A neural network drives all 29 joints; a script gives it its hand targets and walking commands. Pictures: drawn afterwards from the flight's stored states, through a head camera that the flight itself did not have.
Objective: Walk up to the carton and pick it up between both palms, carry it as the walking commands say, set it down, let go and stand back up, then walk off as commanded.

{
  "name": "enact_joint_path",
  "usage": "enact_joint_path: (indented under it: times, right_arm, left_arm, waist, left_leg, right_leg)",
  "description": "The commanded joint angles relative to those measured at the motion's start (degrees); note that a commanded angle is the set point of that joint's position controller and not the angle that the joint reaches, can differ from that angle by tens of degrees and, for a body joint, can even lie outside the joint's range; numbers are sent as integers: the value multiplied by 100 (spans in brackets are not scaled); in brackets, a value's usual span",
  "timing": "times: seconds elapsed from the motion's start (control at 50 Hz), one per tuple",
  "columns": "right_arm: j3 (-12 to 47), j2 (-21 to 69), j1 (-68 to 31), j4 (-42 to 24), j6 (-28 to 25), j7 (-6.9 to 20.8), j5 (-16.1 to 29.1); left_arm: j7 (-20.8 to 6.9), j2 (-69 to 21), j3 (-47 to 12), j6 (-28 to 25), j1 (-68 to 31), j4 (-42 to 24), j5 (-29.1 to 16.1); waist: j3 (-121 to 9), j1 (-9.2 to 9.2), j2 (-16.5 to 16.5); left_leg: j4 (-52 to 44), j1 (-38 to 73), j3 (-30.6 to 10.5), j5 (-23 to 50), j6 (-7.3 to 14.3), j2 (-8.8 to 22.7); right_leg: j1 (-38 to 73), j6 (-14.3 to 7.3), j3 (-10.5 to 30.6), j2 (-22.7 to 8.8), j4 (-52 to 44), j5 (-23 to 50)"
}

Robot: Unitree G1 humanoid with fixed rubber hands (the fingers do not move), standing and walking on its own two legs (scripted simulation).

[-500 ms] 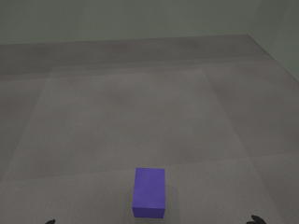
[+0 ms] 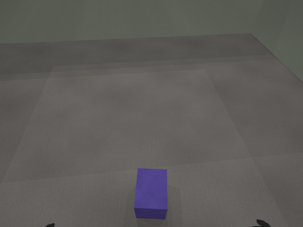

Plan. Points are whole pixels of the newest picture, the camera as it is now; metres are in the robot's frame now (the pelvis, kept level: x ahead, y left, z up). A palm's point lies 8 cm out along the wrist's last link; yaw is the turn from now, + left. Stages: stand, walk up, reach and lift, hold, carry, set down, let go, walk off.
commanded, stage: stand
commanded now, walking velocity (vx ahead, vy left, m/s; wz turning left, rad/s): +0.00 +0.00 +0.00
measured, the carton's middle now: (151, 193) +0.44 +0.01 -0.68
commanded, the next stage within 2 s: walk off in 0.06 s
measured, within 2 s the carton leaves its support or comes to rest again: rests again in 2.00 s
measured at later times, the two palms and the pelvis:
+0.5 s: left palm out of the picture +0.02 +0.33 -0.13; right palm out of the picture +0.09 -0.26 -0.12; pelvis +0.04 +0.03 +0.00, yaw +1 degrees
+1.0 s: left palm (55, 143) +0.43 +0.37 -0.11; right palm out of the picture +0.14 -0.07 -0.16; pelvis +0.25 +0.14 -0.02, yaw +0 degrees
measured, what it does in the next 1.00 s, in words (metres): walks ahead: left foot, then right foot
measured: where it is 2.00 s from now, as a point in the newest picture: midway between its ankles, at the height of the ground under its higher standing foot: (110, 167)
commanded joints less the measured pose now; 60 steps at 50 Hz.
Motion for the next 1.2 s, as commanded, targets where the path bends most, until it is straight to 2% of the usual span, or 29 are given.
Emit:
enact_joint_path:
  times: [0.0, 0.22, 0.28, 0.32, 0.34, 0.38, 0.42, 0.48, 0.52, 0.56, 0.6, 0.62, 0.64, 0.66, 0.68, 0.7, 0.76, 0.86, 0.88, 0.92, 0.96, 0.98, 1.0, 1.02, 1.04, 1.06, 1.08, 1.12, 1.18]
  right_arm:
    - [-170, -972, -221, -233, -56, -21, 5]
    - [-168, -998, -239, -181, -59, -10, 12]
    - [-31, -468, 290, 130, 245, -48, 40]
    - [-70, -507, 226, 109, 307, -32, -19]
    - [-74, -426, 119, 40, 296, -10, -57]
    - [-130, -456, -121, -154, 241, 51, -123]
    - [-203, -472, -87, -261, 146, 137, -180]
    - [-185, -207, -54, -411, 54, 277, -133]
    - [-180, -64, -38, -524, 75, 334, -89]
    - [-214, 10, 448, -441, 104, 369, -51]
    - [-333, -253, 1532, -152, 72, 338, -85]
    - [-475, -792, 2387, -9, 10, 284, -118]
    - [-531, -1191, 3123, 237, -7, 243, -91]
    - [-413, -728, 2580, 172, -18, 196, -104]
    - [-339, -446, 2052, -23, -53, 170, -97]
    - [-297, -252, 1549, -176, -90, 151, -111]
    - [-230, -5, 1462, -204, -230, 129, -104]
    - [-133, 363, 2008, 87, -210, 125, -129]
    - [-119, 431, 2262, 194, -198, 115, -130]
    - [-144, 363, 2537, 358, -173, 104, -141]
    - [-140, 345, 2436, 394, -172, 96, -95]
    - [-150, 296, 2303, 371, -189, 90, -30]
    - [-173, 217, 2041, 255, -241, 79, 70]
    - [-143, 405, 1868, -71, -297, 109, 140]
    - [-310, 180, 1904, -137, -297, 116, 27]
    - [-335, 237, 1651, -198, -242, 108, -45]
    - [-296, 447, 1404, -239, -231, 148, -69]
    - [-299, 701, 1468, -225, -139, 200, -130]
    - [-276, 874, 1413, -332, 41, 379, -166]
  left_arm:
    - [23, 964, 170, -58, -193, -230, -4]
    - [18, 991, 157, -67, -216, -166, -10]
    - [-11, 565, 7, 117, 82, -103, 137]
    - [3, 938, 148, 164, 375, -89, 182]
    - [17, 1096, 227, 174, 705, -24, 194]
    - [67, 1188, 335, 129, 1004, 36, 228]
    - [58, 1102, 396, 14, 938, 25, 161]
    - [42, 874, 416, -110, 807, -75, 126]
    - [24, 856, 443, -129, 957, -37, 148]
    - [15, 900, 497, -108, 872, -78, 130]
    - [-3, 737, 480, -147, 851, -177, 124]
    - [-38, 244, 358, -197, 733, -386, 84]
    - [-3, -118, 246, -195, 318, -704, 37]
    - [-25, 32, 276, -159, 305, -738, 66]
    - [-97, 75, 273, -177, 283, -732, 77]
    - [-162, 62, 281, -223, 404, -711, 115]
    - [-247, -132, 250, -165, 673, -628, 201]
    - [-195, -282, 157, -92, -267, -987, 85]
    - [-177, -383, 128, -99, -585, -1066, 87]
    - [-114, -522, 99, -133, -726, -1155, 43]
    - [-31, -510, 121, -179, -257, -1011, 34]
    - [22, -421, 167, -216, 345, -804, 38]
    - [88, -119, 266, -281, 1300, -579, 108]
    - [170, 712, 535, -284, 2405, -391, 232]
    - [155, 990, 578, -178, 2558, -213, 92]
    - [122, 681, 531, -156, 1863, -297, 63]
    - [81, 212, 422, -194, 1345, -408, 59]
    - [54, -361, 267, -299, 949, -389, 76]
    - [35, -238, 301, -430, 1177, -227, 115]
  waist:
    - [-170, 1, 11]
    - [-181, -1, 13]
    - [-34, 70, -50]
    - [246, 253, -431]
    - [410, 404, -695]
    - [766, 514, -749]
    - [718, 363, -474]
    - [636, 286, -785]
    - [613, 312, -970]
    - [530, 76, -927]
    - [155, -421, -295]
    - [-102, -911, 1299]
    - [-438, -1117, 2538]
    - [-9, -694, 1427]
    - [295, -402, 657]
    - [401, -92, 308]
    - [228, 80, 355]
    - [561, -86, 290]
    - [589, -255, 300]
    - [485, -281, 558]
    - [281, 46, 585]
    - [-59, 393, 381]
    - [-552, 915, 243]
    - [-1347, 1349, -967]
    - [-1387, 1067, -1246]
    - [-561, 753, -748]
    - [51, 584, -386]
    - [547, 158, -443]
    - [587, -46, -672]
  left_leg:
    - [-238, 26, -704, 882, 21, 844]
    - [-263, 47, -697, 920, 28, 855]
    - [-173, -182, -405, -476, -74, 586]
    - [508, -929, -158, -1465, -19, 319]
    - [1081, -1542, 29, -1589, -19, 191]
    - [2566, -2569, 54, -1577, -112, 526]
    - [3209, -3095, -77, -1406, -247, 752]
    - [2323, -2384, 235, -1174, -386, 735]
    - [1692, -1636, 605, -1034, -392, 584]
    - [1016, -473, 892, -275, -382, 421]
    - [834, 1100, 1035, -593, -344, 247]
    - [-244, 1624, -635, -2021, 13, 1503]
    - [-1039, 1416, -2422, -2982, 544, 2341]
    - [-1016, 948, -2512, -3503, 731, 2396]
    - [-892, 455, -2118, -3150, 702, 2237]
    - [-931, 162, -1664, -2404, 635, 2031]
    - [-965, -104, -793, -308, 771, 1663]
    - [-844, 319, 0, 1009, 901, 1254]
    - [-673, 497, 16, 1492, 892, 1234]
    - [-367, 685, -1, 2445, 897, 1300]
    - [287, 530, 145, 3812, 804, 1259]
    - [1000, 192, 342, 4197, 664, 1142]
    - [2023, -836, 541, 3629, 450, 1053]
    - [4090, -2285, 975, 1171, 86, 511]
    - [5150, -3001, 223, -1664, 12, 97]
    - [5586, -3481, -162, -1584, -23, 483]
    - [5609, -3593, -91, -1222, -92, 674]
    - [4988, -3127, 3, -633, -275, 944]
    - [4256, -2808, 324, -343, -441, 968]
  right_leg:
    - [-112, -21, 651, -821, -237, 885]
    - [-99, -28, 644, -833, -257, 912]
    - [-207, 9, 715, -969, -382, -543]
    - [-272, -278, 1315, -1293, -603, -2414]
    - [-87, -531, 1918, -1681, -875, -3200]
    - [41, -1081, 2780, -2504, -1250, -3307]
    - [289, -1058, 2524, -2456, -1197, -2827]
    - [-96, -658, 1390, -1911, -1067, -1777]
    - [-581, -572, 956, -1757, -936, -1376]
    - [-1311, -451, 617, -1659, -533, -1417]
    - [-2077, -253, 166, -1293, 797, -937]
    - [-2920, 73, -539, -564, 2901, -1204]
    - [-3545, 54, -289, -123, 4470, -2720]
    - [-3808, -133, 193, -582, 5245, -2372]
    - [-3800, -218, 105, -865, 5346, -1857]
    - [-3590, -204, -92, -1125, 5142, -1340]
    - [-3087, -4, -414, -1243, 4811, -701]
    - [-3234, 180, -837, -988, 3132, -558]
    - [-3134, 179, -1010, -858, 2752, -737]
    - [-2704, 80, -1168, -623, 2235, -868]
    - [-1777, -69, -1322, -370, 1776, -699]
    - [-689, -165, -1343, -271, 1379, -216]
    - [1009, -355, -826, -712, 1090, 218]
    - [2436, -867, 1683, -2792, 418, -455]
    - [2268, -1278, 3363, -3366, -260, 79]
    - [1665, -1244, 2638, -3263, -162, -161]
    - [948, -1180, 1945, -2993, -228, -77]
    - [-127, -777, 888, -2461, -487, 353]
    - [-638, -552, -109, -2130, -566, 1146]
